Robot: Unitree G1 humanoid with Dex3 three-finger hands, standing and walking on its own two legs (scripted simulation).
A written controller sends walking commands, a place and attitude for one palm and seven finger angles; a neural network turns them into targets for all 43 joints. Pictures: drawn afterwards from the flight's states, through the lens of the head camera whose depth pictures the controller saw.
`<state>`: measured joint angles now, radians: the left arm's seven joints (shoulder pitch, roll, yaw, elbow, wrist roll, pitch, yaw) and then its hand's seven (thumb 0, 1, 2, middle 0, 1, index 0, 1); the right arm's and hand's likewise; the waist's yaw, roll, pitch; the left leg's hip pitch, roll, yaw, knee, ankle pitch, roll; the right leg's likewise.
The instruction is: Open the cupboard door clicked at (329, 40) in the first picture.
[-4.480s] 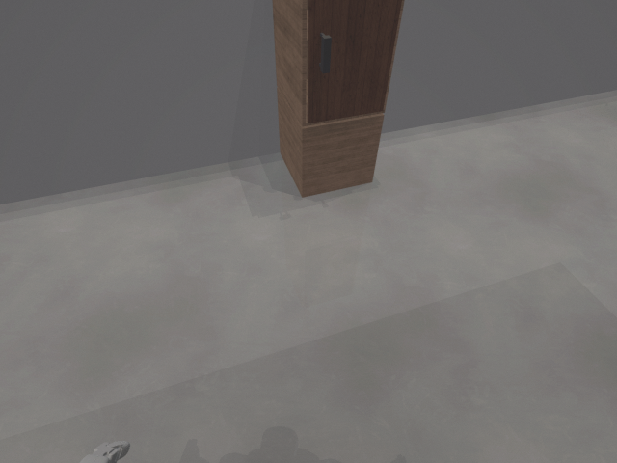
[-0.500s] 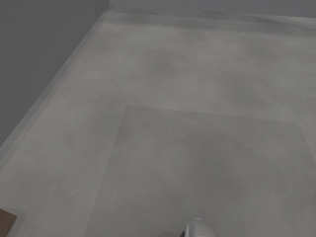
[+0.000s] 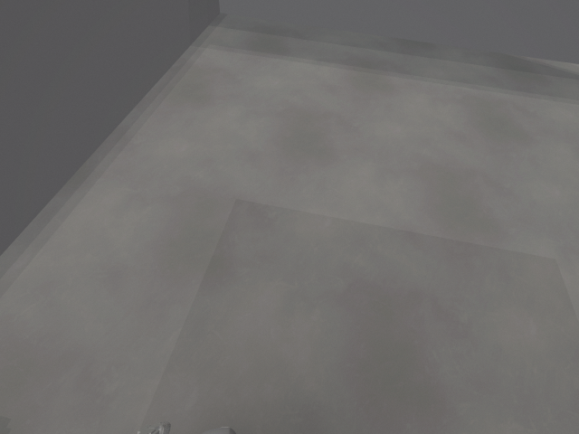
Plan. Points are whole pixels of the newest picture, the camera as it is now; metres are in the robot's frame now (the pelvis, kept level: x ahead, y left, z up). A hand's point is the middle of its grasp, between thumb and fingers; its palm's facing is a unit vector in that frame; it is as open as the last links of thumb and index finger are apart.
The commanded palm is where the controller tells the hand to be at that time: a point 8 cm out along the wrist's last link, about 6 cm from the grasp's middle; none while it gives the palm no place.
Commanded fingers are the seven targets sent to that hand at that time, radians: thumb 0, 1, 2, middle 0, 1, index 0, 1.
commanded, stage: turn to face it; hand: left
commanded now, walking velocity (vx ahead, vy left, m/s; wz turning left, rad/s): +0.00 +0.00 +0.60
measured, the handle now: out of the picture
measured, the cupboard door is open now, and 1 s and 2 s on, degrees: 0 0 0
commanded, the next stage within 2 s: none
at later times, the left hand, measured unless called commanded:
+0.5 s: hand out of the picture +0.09 +0.22 -0.15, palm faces +0.27 -0.93 -0.26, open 7.4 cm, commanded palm none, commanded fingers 0.00 0.90 0.90 -0.20 -0.30 -0.20 -0.30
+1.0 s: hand out of the picture -0.07 +0.16 -0.17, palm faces +0.57 -0.78 -0.25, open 7.4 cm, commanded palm none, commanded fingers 0.00 0.90 0.90 -0.20 -0.30 -0.20 -0.30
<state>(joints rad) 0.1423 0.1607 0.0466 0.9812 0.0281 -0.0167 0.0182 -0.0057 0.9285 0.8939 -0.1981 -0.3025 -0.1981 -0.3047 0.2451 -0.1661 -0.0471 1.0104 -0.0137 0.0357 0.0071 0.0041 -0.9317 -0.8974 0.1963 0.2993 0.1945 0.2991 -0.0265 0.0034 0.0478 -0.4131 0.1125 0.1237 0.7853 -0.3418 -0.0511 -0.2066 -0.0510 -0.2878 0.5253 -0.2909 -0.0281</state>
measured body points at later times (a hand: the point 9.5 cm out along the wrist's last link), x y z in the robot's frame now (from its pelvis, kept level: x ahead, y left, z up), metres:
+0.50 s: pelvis +0.03 -0.01 +0.01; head +0.06 +0.00 +0.46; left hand +0.08 +0.27 -0.13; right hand +0.13 -0.25 -0.14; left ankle +0.04 +0.10 -0.73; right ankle +0.05 -0.16 -0.69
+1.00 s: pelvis +0.01 -0.03 +0.00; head +0.05 +0.00 +0.44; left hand -0.10 +0.20 -0.15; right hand +0.25 -0.19 -0.14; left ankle -0.07 +0.06 -0.73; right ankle +0.06 -0.15 -0.73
